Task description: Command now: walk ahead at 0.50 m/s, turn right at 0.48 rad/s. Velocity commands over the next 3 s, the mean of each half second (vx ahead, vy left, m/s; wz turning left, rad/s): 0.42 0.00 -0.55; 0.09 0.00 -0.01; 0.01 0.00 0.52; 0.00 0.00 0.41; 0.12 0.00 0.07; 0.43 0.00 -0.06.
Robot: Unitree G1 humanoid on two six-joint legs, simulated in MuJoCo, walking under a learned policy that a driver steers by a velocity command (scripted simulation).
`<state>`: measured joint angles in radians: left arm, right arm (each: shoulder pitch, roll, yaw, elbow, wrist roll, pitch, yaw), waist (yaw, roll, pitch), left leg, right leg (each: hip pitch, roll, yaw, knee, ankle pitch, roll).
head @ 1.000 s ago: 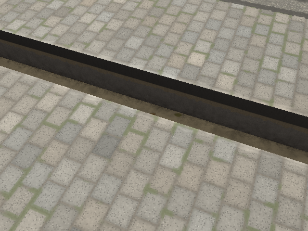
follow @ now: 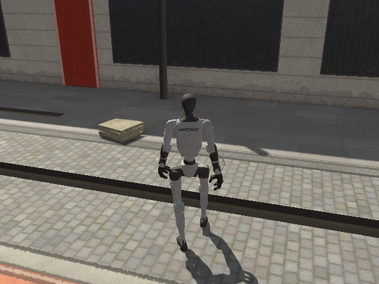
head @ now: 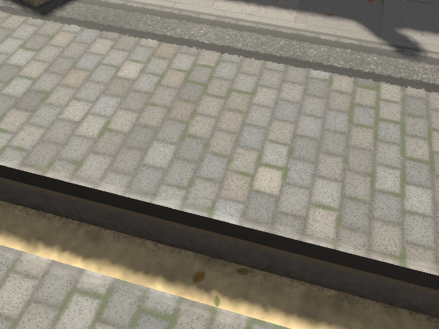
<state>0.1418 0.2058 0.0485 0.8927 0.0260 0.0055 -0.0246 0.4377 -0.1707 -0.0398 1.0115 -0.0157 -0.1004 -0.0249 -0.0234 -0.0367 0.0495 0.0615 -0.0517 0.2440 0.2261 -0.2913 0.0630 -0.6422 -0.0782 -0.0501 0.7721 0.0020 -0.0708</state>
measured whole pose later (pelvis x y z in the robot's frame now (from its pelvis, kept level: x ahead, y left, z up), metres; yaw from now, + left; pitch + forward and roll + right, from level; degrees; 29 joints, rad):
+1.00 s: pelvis +0.31 -0.05 +0.00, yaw -14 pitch +1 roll -2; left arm 0.08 0.26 0.03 0.74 0.01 0.09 0.01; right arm 0.36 -0.27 -0.03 0.74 -0.01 0.05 0.02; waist -0.07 -0.01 0.06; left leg -0.28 -0.09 -0.15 0.39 -0.12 0.06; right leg -0.38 0.04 0.08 0.77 -0.45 0.03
